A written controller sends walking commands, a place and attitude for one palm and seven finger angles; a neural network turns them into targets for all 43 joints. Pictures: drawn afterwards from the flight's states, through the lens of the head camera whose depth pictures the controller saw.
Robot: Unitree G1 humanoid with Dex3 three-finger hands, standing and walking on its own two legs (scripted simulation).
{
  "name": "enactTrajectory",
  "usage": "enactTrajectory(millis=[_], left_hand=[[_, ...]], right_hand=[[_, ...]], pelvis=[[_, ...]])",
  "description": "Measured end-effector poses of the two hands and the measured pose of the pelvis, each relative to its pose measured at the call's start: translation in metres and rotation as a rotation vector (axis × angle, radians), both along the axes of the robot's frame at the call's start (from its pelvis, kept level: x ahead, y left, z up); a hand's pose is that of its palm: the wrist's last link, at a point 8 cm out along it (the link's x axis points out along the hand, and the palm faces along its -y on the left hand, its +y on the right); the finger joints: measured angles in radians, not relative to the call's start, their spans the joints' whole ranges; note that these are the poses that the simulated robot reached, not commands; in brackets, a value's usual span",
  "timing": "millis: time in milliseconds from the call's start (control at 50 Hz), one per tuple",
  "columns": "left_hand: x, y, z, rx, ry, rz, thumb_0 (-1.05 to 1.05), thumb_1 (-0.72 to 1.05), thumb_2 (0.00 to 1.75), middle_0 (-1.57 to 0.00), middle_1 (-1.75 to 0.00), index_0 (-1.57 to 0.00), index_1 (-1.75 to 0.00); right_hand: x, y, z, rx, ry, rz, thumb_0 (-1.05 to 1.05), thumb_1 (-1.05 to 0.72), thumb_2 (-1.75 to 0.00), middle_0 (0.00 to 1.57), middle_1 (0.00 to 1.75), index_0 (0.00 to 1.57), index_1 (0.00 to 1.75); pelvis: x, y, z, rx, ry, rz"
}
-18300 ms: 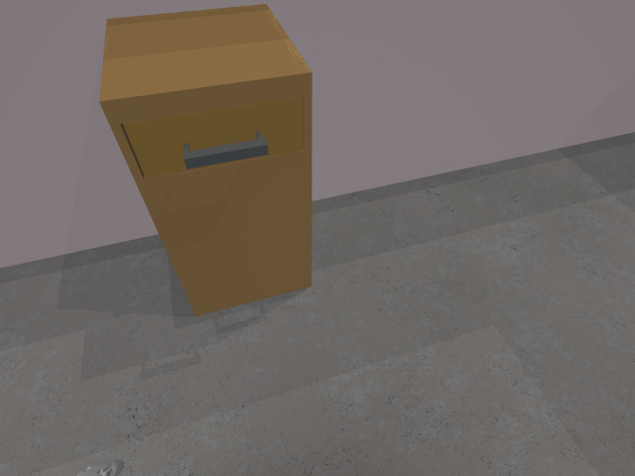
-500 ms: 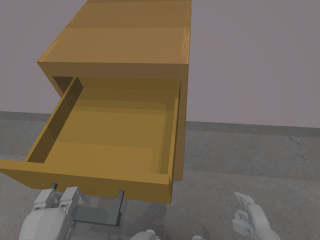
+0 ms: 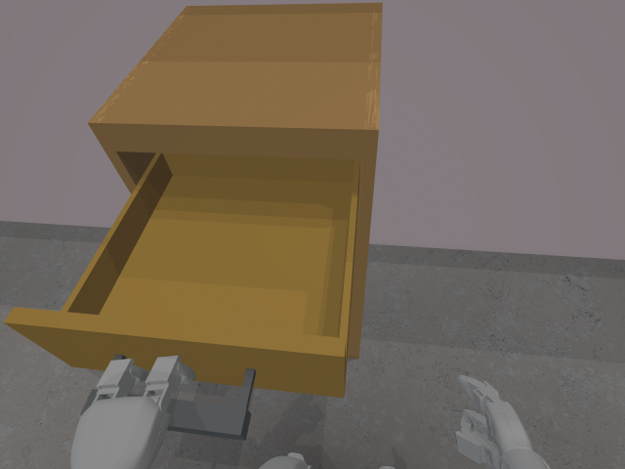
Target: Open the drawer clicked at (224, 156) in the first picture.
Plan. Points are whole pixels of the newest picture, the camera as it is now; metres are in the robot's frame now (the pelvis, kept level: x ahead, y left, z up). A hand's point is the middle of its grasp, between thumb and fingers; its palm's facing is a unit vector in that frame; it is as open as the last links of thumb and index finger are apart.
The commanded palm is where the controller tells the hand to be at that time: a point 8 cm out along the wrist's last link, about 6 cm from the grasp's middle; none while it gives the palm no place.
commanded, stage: lift the hand off the handle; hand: left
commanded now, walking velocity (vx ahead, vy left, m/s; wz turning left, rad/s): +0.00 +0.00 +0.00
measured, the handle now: (174, 392) +0.20 +0.19 +0.03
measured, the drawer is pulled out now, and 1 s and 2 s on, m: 0.30 0.30 0.30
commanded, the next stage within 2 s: draw the hand back to the body in 1.44 s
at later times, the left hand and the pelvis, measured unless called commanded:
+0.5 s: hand (142, 425) +0.16 +0.21 +0.04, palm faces -0.01 -0.13 -0.99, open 13.4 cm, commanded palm +0.14 +0.20 +0.11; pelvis +0.00 +0.00 +0.02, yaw -1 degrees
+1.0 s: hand (121, 393) +0.17 +0.20 +0.12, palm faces +0.10 -0.15 -0.98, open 13.6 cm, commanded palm +0.13 +0.19 +0.18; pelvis +0.01 +0.00 +0.04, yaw -2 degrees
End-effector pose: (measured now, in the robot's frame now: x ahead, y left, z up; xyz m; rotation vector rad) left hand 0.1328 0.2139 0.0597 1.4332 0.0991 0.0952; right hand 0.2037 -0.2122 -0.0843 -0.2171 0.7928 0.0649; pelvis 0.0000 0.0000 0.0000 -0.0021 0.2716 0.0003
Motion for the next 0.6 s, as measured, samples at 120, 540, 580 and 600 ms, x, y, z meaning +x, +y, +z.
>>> enactTrajectory(millis=[120, 540, 580, 600], left_hand=[[0.003, -0.002, 0.000, -0.004, 0.003, 0.009, 0.00, -0.48, 0.30, -0.29, -1.20, -0.33, -1.22], [0.007, 0.001, 0.038, -0.003, 0.013, -0.021, 0.00, -0.49, 0.30, -0.32, -1.20, -0.40, -1.22], [0.007, 0.000, 0.044, -0.010, 0.003, -0.018, 0.00, -0.49, 0.30, -0.32, -1.20, -0.41, -1.22], [0.007, -0.001, 0.047, -0.013, -0.001, -0.018, 0.00, -0.49, 0.30, -0.32, -1.20, -0.41, -1.22]], right_hand=[[-0.003, 0.009, 0.002, 0.025, 0.007, -0.001, 0.01, -0.91, -0.90, 0.20, 0.30, 0.20, 0.30], [-0.006, -0.008, 0.030, 0.004, -0.022, -0.052, 0.01, -0.91, -0.90, 0.20, 0.30, 0.20, 0.30], [-0.005, -0.008, 0.032, 0.008, -0.030, -0.052, 0.01, -0.91, -0.90, 0.20, 0.30, 0.20, 0.30], [-0.004, -0.008, 0.033, 0.011, -0.033, -0.052, 0.01, -0.91, -0.90, 0.20, 0.30, 0.20, 0.30]], pelvis=[[0.000, 0.000, 0.004, -0.001, -0.013, -0.002], [0.004, 0.001, 0.025, -0.003, -0.081, -0.014], [0.005, 0.002, 0.027, -0.002, -0.087, -0.015], [0.006, 0.002, 0.027, -0.002, -0.090, -0.015]])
